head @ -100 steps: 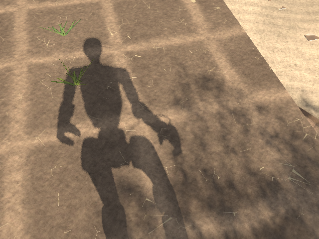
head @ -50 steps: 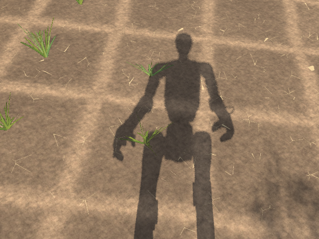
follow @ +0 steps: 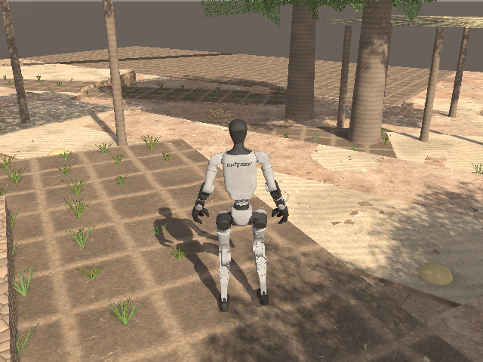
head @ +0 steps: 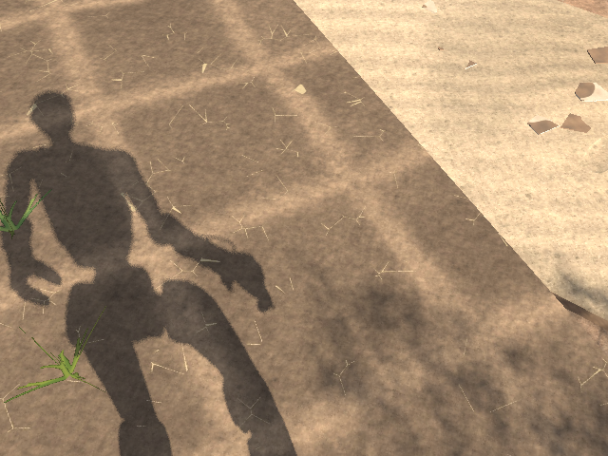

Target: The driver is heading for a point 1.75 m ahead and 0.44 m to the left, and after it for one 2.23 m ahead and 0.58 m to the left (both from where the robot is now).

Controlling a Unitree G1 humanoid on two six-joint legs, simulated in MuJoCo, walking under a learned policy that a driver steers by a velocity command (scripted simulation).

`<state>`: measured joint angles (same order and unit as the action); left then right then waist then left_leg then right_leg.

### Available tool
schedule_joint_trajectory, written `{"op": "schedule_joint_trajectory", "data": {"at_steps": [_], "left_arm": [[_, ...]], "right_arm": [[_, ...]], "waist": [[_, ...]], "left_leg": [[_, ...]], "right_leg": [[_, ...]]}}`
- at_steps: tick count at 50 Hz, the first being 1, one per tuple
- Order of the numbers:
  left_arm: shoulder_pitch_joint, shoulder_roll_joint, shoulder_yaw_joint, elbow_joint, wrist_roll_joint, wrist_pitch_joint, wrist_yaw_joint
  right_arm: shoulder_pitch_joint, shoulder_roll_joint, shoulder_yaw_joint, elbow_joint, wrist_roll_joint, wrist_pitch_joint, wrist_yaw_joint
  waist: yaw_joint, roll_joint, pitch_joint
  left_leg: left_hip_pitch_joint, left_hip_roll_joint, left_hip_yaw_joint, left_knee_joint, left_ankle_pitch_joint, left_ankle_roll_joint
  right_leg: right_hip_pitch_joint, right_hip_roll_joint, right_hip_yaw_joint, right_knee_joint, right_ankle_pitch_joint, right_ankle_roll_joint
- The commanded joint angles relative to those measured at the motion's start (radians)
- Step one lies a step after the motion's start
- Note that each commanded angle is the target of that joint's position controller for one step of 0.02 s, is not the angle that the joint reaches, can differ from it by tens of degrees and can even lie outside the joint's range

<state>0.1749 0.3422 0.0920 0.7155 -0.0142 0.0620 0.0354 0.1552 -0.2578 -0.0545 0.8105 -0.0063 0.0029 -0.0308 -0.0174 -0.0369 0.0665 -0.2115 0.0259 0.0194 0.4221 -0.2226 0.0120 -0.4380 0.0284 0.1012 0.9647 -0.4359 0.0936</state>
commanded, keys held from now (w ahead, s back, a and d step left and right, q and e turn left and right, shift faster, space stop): no key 0.08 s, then w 0.92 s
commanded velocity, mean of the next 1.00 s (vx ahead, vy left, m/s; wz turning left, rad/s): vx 0.34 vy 0.00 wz -0.07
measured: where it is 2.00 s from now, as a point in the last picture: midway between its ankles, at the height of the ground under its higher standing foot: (265, 260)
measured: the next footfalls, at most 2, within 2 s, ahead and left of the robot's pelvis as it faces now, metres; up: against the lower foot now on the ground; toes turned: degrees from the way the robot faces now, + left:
right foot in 0.12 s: +0.03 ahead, -0.15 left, +0.00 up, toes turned +1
left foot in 0.54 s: +0.20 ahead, +0.12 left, +0.00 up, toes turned +0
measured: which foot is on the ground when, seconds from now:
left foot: down 0.00-0.14, up 0.16-0.52, down 0.54-1.00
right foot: up 0.00-0.10, down 0.12-0.54, up 0.56-1.00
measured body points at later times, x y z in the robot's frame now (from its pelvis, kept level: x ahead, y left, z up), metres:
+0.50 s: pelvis +0.08 +0.00 +0.00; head +0.09 +0.01 +0.44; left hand +0.11 +0.29 -0.13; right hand +0.25 -0.28 -0.10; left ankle +0.16 +0.12 -0.73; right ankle -0.01 -0.15 -0.74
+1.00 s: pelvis +0.32 +0.01 -0.01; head +0.36 +0.02 +0.44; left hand +0.57 +0.22 -0.09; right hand +0.27 -0.27 -0.14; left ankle +0.16 +0.12 -0.74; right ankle +0.50 -0.12 -0.72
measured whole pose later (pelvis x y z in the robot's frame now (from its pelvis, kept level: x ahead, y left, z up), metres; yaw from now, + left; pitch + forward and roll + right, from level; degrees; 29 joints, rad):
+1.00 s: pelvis +0.32 +0.01 -0.01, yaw -1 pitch +2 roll +1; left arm 0.02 0.25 0.03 0.67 -0.02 -0.09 -0.05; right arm 0.41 -0.28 -0.03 0.94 0.02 -0.06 0.00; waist -0.10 -0.04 0.04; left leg 0.13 -0.04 0.03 0.18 -0.35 0.04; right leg -0.59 -0.05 -0.01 0.51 0.04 -0.03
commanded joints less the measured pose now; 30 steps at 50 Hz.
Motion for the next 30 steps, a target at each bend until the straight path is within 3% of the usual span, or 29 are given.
{"op": "schedule_joint_trajectory", "data": {"at_steps": [1, 3, 4, 5, 6, 7, 8, 9, 10, 12, 14, 18, 22, 24, 26, 27, 28, 29, 30], "left_arm": [[-0.052, 0.031, -0.01, -0.087, 0.005, -0.019, -0.006], [-0.026, 0.047, -0.007, -0.071, 0.002, -0.019, -0.011], [0.008, 0.044, -0.006, -0.052, 0.003, -0.019, -0.014], [0.051, 0.037, -0.007, -0.029, 0.005, -0.019, -0.018], [0.063, 0.052, -0.008, -0.024, 0.01, -0.017, -0.016], [0.112, 0.11, 0.0, -0.022, 0.013, -0.015, -0.006], [0.134, 0.189, 0.021, -0.002, 0.014, -0.017, -0.014], [0.145, 0.172, 0.022, -0.012, 0.019, -0.038, -0.022], [0.14, 0.148, 0.013, 0.003, 0.029, -0.06, -0.02], [0.101, 0.104, 0.001, 0.006, 0.01, -0.092, -0.011], [0.109, 0.076, -0.008, 0.011, 0.009, -0.106, -0.005], [0.115, 0.103, 0.005, 0.015, 0.004, -0.118, -0.013], [0.142, 0.132, 0.016, 0.035, -0.009, -0.121, -0.028], [0.132, 0.126, 0.014, 0.041, -0.012, -0.118, -0.031], [0.137, 0.081, -0.004, 0.046, -0.001, -0.114, -0.032], [0.136, 0.017, -0.027, 0.032, 0.013, -0.116, -0.034], [0.163, -0.035, -0.041, -0.03, 0.007, -0.135, -0.027], [0.148, 0.064, -0.017, -0.019, -0.017, -0.149, -0.022], [0.108, 0.104, -0.005, -0.025, -0.034, -0.156, -0.026]], "right_arm": [[-0.038, -0.201, -0.044, -0.049, 0.006, -0.004, 0.003], [-0.025, -0.211, -0.044, -0.035, 0.016, 0.001, 0.01], [-0.034, -0.207, -0.04, -0.03, 0.024, 0.002, 0.012], [-0.024, -0.184, -0.03, -0.019, 0.03, 0.001, 0.015], [0.015, -0.141, -0.013, -0.001, 0.022, -0.01, 0.024], [0.024, -0.08, 0.008, -0.008, -0.017, -0.021, 0.037], [-0.015, -0.085, 0.006, -0.04, -0.003, -0.031, 0.033], [-0.116, -0.169, -0.013, -0.062, 0.013, -0.035, 0.027], [-0.13, -0.2, -0.033, -0.068, 0.034, -0.038, 0.028], [-0.072, -0.186, -0.041, -0.038, 0.034, -0.046, 0.03], [-0.077, -0.147, -0.036, -0.027, 0.026, -0.069, 0.042], [-0.117, -0.097, -0.013, -0.029, 0.02, -0.088, 0.06], [-0.129, -0.13, -0.007, -0.039, 0.031, -0.086, 0.069], [-0.067, -0.148, -0.011, -0.019, 0.033, -0.088, 0.07], [0.098, -0.181, -0.031, 0.037, 0.038, -0.088, 0.059], [0.226, -0.25, -0.052, 0.06, 0.033, -0.093, 0.05], [0.306, -0.37, -0.075, 0.075, 0.018, -0.093, 0.057], [0.255, -0.276, -0.048, 0.061, 0.015, -0.103, 0.065], [0.186, -0.222, -0.031, 0.043, 0.014, -0.108, 0.065]], "waist": [[-0.018, 0.227, -0.124], [-0.015, 0.228, -0.123], [0.007, 0.215, -0.119], [0.028, 0.191, -0.13], [0.029, 0.138, -0.147], [0.018, -0.049, -0.197], [0.037, -0.225, -0.161], [0.112, -0.167, -0.074], [0.098, -0.166, -0.004], [0.061, -0.163, 0.036], [0.057, -0.112, 0.026], [0.068, -0.101, -0.013], [0.066, -0.101, 0.007], [0.021, -0.079, 0.005], [-0.056, -0.044, -0.043], [-0.107, 0.107, -0.119], [-0.09, 0.401, -0.206], [-0.085, 0.268, -0.161], [-0.062, 0.221, -0.068]], "left_leg": [[0.128, 0.219, -0.162, -0.089, 0.408, 0.212], [0.116, 0.22, -0.166, -0.067, 0.418, 0.208], [0.096, 0.21, -0.157, -0.043, 0.409, 0.192], [0.049, 0.192, -0.142, -0.034, 0.291, 0.16], [-0.046, 0.161, -0.119, -0.019, 0.127, 0.093], [-0.171, 0.075, -0.025, 0.155, -0.109, 0.011], [-0.281, -0.027, 0.053, 0.231, -0.31, -0.025], [-0.357, -0.007, 0.009, 0.41, -0.353, -0.04], [-0.443, 0.017, -0.023, 0.521, -0.332, -0.026], [-0.501, 0.055, -0.052, 0.557, -0.229, -0.008], [-0.493, 0.061, -0.04, 0.509, -0.112, -0.004], [-0.334, 0.035, 0.001, 0.273, 0.014, -0.025], [-0.213, 0.025, 0.004, 0.17, 0.038, -0.012], [-0.11, 0.017, 0.013, 0.124, 0.066, 0.011], [0.101, -0.007, 0.021, 0.092, 0.019, 0.04], [0.259, 0.137, -0.173, 0.004, -0.073, 0.093], [0.437, 0.351, -0.657, -0.18, -0.35, 0.251], [0.386, 0.366, -0.762, -0.252, -0.526, 0.268], [0.313, 0.34, -0.645, -0.246, -0.483, 0.231]], "right_leg": [[0.057, -0.03, -0.068, -0.2, -0.007, 0.003], [0.135, -0.02, -0.101, -0.339, 0.059, -0.011], [0.199, -0.013, -0.117, -0.463, 0.151, -0.03], [0.305, -0.006, -0.127, -0.609, 0.249, -0.059], [0.445, -0.044, -0.065, -0.654, 0.318, -0.09], [0.576, -0.22, 0.147, -0.638, 0.421, -0.146], [0.469, -0.331, 0.299, -0.685, 0.108, -0.299], [0.414, -0.347, 0.399, -0.79, -0.162, -0.362], [0.389, -0.35, 0.414, -0.828, -0.248, -0.357], [0.404, -0.306, 0.343, -0.845, -0.192, -0.314], [0.417, -0.269, 0.263, -0.853, -0.058, -0.29], [0.351, -0.23, 0.134, -0.842, 0.097, -0.283], [0.27, -0.266, 0.138, -0.823, 0.065, -0.292], [0.232, -0.27, 0.126, -0.783, 0.065, -0.271], [0.155, -0.214, 0.072, -0.616, 0.146, -0.23], [0.061, -0.12, -0.031, -0.296, 0.169, -0.176], [-0.22, 0.022, -0.096, 0.057, -0.1, -0.114], [-0.32, -0.019, 0.012, 0.213, -0.12, -0.12], [-0.371, -0.072, 0.011, 0.24, -0.029, -0.146]]}}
